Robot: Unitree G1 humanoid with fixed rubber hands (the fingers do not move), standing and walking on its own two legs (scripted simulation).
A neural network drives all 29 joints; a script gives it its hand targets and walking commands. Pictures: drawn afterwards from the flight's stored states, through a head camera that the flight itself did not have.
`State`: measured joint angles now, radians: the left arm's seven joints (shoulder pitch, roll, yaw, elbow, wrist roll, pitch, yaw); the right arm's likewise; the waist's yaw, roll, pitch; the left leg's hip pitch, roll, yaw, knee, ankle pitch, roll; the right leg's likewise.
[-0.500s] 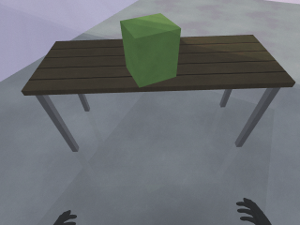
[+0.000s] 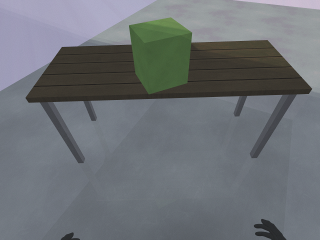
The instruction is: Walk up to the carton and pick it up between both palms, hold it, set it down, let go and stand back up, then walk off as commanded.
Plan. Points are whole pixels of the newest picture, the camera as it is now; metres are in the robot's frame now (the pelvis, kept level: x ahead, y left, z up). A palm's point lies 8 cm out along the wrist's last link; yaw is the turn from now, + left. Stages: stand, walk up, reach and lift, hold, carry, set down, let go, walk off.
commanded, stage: stand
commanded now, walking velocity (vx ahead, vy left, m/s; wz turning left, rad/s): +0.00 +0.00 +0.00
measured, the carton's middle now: (159, 55) +0.90 +0.02 +0.02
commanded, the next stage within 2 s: walk up in 0.78 s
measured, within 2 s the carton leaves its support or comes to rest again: neither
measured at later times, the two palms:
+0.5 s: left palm out of the picture +0.09 +0.29 -0.10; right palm out of the picture +0.11 -0.27 -0.09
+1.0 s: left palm out of the picture +0.08 +0.29 -0.10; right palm out of the picture +0.10 -0.27 -0.09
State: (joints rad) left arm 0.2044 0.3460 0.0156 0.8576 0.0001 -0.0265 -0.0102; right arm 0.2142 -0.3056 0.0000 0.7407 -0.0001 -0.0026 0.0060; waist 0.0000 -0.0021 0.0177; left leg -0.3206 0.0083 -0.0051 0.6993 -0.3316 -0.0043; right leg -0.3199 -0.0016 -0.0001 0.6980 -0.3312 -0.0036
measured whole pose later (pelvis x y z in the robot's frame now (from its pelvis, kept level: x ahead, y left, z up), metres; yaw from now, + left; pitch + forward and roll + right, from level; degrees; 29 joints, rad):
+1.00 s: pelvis -0.01 +0.00 +0.00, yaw +0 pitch -2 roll +0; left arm 0.20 0.35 0.02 0.94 0.00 -0.03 -0.01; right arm 0.21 -0.31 0.00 0.80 0.00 0.00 0.01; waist 0.00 0.00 0.02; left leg -0.32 0.01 -0.01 0.66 -0.30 0.00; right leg -0.31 0.00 0.00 0.66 -0.30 0.00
